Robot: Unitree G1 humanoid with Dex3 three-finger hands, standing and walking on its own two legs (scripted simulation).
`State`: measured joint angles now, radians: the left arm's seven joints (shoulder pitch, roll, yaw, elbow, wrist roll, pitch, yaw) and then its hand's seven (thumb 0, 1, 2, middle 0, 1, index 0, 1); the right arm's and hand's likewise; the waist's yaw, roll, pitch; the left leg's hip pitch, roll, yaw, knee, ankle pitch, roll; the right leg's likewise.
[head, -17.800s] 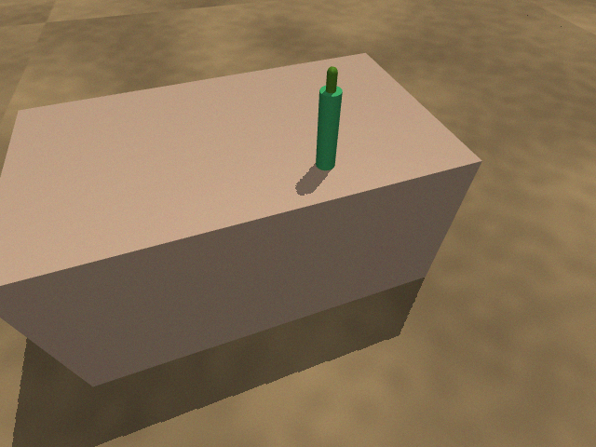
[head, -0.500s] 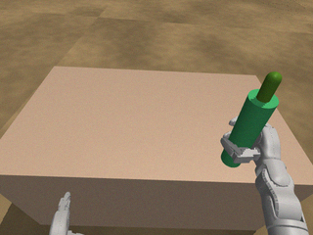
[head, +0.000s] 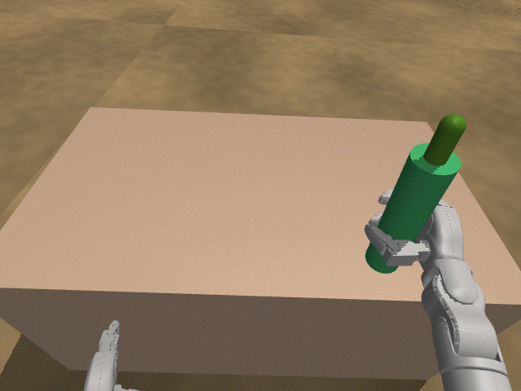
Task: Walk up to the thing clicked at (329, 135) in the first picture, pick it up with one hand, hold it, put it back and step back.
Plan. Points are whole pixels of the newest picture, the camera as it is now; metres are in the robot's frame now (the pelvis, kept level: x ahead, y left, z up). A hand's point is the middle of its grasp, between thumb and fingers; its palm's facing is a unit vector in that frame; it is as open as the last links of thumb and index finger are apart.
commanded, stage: crouch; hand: right
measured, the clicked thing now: (410, 205) +0.33 -0.17 +0.17
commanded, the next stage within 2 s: lower in 1.06 s
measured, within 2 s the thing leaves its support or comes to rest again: rests again in 1.88 s
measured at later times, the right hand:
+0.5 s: hand (367, 223) +0.41 -0.16 +0.04, palm faces +0.09 +1.00 -0.01, open 7.7 cm
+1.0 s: hand (362, 215) +0.45 -0.17 +0.00, palm faces +0.09 +1.00 -0.01, open 7.7 cm
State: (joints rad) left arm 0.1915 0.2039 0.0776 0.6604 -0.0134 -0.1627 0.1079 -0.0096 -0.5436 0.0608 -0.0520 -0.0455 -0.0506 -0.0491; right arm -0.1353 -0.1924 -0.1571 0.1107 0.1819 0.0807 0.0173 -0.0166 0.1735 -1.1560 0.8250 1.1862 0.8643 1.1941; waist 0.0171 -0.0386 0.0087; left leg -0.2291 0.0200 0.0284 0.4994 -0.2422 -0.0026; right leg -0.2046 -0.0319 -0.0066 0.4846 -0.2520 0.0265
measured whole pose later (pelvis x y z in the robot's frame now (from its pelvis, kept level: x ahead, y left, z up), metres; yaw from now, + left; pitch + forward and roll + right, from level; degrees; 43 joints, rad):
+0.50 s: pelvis -0.02 +0.00 -0.02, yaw +1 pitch +7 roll +0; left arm 0.20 0.21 0.04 0.56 0.01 -0.17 0.09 -0.01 -0.56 0.07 -0.06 -0.05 -0.06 -0.05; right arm -0.49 -0.28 -0.27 0.78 0.13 -0.25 0.05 -0.02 0.17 -1.16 0.82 1.19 0.86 1.20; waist 0.10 0.02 0.00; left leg -0.51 0.01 0.01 0.67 -0.28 0.00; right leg -0.48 -0.05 -0.02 0.68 -0.31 0.03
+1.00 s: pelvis -0.02 -0.02 -0.05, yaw +2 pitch +15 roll +1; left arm 0.30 0.22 0.04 0.30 0.04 -0.14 0.04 -0.01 -0.54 0.06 -0.07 -0.05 -0.07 -0.06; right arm -0.69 -0.35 -0.35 1.01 0.07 -0.37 0.05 -0.02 0.17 -1.17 0.83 1.18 0.87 1.19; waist 0.16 0.02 -0.08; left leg -0.77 0.00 0.00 0.86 -0.35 -0.02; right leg -0.76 -0.06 -0.02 0.91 -0.40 0.01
